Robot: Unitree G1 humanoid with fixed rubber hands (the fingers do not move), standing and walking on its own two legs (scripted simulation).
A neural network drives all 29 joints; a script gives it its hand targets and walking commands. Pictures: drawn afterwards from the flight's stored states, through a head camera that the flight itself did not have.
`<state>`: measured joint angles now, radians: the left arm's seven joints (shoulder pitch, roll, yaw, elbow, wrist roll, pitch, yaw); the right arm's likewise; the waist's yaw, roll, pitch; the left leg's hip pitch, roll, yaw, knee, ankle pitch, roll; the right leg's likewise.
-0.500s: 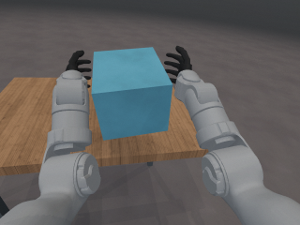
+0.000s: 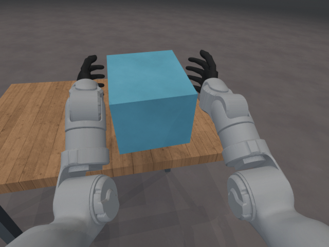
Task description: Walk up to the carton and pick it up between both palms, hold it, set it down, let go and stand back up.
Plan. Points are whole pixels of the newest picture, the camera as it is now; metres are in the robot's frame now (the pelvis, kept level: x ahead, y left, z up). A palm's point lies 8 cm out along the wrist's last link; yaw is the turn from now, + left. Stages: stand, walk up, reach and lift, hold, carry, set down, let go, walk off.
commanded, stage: hold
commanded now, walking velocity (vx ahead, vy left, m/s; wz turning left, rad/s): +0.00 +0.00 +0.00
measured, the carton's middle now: (147, 98) +0.44 +0.01 +0.20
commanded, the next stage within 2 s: none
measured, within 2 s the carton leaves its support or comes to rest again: neither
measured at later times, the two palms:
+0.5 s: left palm (76, 84) +0.38 +0.17 +0.27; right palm (199, 79) +0.38 -0.10 +0.28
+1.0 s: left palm (75, 84) +0.38 +0.17 +0.27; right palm (197, 75) +0.39 -0.10 +0.29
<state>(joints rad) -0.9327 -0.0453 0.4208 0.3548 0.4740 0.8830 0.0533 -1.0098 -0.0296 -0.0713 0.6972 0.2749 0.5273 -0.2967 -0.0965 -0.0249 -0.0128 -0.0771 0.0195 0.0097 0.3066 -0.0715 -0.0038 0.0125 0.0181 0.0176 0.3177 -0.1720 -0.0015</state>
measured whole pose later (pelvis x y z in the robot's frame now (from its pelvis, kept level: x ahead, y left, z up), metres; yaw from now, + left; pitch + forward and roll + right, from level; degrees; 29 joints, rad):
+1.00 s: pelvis +0.01 -0.01 +0.00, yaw +2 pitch -9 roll -1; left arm -0.94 0.03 0.42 0.44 0.46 0.85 0.00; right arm -1.05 0.02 -0.08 0.77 0.25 0.51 -0.34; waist -0.10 -0.08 -0.06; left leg -0.07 0.02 -0.03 0.31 -0.09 -0.02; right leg 0.05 0.03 -0.02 0.29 -0.18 -0.02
